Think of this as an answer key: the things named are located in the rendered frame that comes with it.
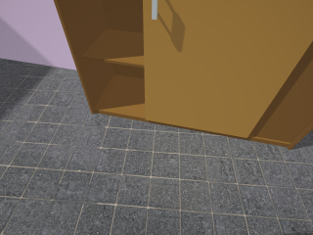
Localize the wardrobe door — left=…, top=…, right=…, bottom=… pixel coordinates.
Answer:
left=250, top=41, right=313, bottom=142
left=143, top=0, right=313, bottom=138

